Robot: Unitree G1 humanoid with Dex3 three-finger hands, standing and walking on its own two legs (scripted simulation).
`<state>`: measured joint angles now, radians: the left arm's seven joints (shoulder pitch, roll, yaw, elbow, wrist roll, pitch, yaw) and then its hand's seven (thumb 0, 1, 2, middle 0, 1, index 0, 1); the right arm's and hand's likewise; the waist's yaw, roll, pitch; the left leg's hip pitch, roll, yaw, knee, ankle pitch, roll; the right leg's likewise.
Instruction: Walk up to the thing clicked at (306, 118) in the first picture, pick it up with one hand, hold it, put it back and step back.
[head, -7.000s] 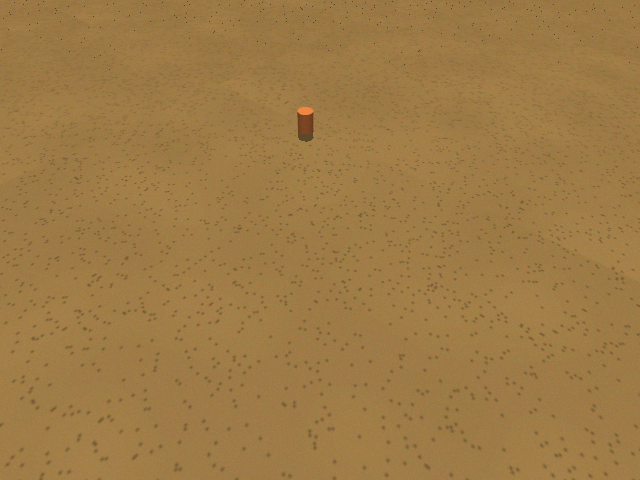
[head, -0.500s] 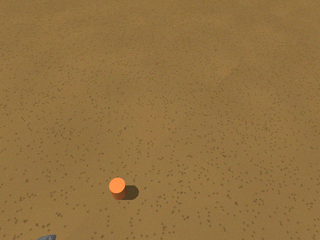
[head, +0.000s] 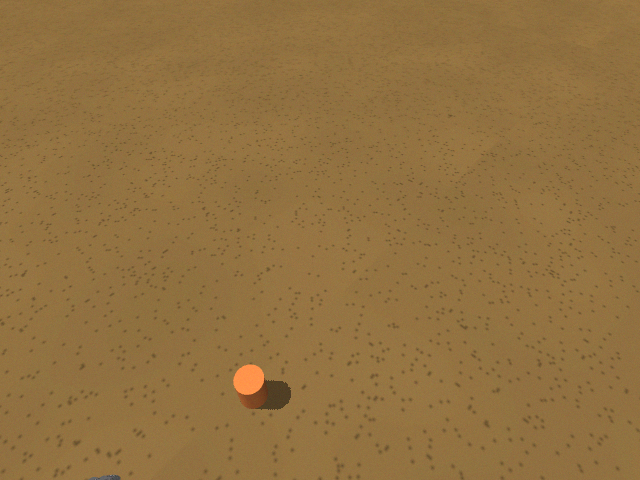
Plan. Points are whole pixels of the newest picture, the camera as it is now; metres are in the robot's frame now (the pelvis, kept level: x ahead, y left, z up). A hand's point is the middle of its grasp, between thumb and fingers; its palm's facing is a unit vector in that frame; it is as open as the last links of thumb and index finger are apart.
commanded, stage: walk up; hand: left
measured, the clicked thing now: (251, 387) +0.51 +0.21 -0.71
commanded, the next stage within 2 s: stand in 1.08 s
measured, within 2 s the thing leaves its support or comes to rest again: neither
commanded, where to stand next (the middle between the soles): +0.05 +0.00 m, yaw -1 degrees
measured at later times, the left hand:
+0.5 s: hand out of the picture +0.09 +0.27 -0.15, palm faces +0.03 -0.94 -0.34, open 7.4 cm
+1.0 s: hand out of the picture +0.09 +0.26 -0.15, palm faces +0.04 -0.94 -0.35, open 7.4 cm
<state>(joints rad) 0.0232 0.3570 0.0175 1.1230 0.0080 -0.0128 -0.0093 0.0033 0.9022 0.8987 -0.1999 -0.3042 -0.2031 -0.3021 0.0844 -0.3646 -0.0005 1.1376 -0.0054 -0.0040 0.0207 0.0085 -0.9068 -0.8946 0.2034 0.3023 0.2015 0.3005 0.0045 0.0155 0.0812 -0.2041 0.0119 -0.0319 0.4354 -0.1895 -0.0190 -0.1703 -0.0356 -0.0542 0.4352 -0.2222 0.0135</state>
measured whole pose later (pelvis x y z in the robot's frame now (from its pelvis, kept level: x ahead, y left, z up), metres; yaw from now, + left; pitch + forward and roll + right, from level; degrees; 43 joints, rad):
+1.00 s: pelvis +0.02 +0.00 +0.00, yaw +2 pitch -2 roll +0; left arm 0.06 0.35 0.03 1.14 0.02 -0.01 0.00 0.00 0.90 0.90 -0.20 -0.30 -0.20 -0.30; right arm 0.08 -0.35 -0.01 1.13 0.00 0.01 0.01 0.01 -0.91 -0.89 0.20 0.30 0.20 0.30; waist 0.01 0.01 0.07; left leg -0.17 0.00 -0.07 0.37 -0.17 -0.02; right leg -0.11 -0.04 -0.09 0.35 -0.21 0.02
